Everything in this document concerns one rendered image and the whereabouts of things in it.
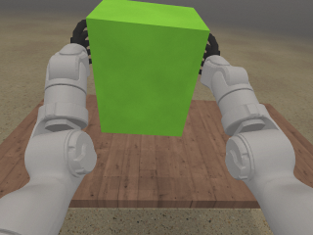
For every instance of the right robot upper arm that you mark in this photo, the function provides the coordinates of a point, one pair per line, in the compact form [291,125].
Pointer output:
[264,161]

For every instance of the left robot upper arm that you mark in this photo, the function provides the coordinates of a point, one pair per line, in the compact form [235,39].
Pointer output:
[56,163]

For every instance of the right robot forearm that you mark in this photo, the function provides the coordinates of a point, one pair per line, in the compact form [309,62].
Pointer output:
[238,105]

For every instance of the left robot forearm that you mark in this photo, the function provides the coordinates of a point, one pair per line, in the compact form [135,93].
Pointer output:
[64,106]

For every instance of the table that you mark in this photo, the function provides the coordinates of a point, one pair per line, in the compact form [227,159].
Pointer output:
[142,171]

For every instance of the robot right hand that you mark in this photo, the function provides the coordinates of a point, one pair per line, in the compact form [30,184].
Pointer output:
[211,50]

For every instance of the carton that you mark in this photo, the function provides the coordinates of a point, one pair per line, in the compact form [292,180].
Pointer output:
[146,58]

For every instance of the robot left hand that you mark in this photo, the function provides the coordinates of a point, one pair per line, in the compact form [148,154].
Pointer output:
[79,36]

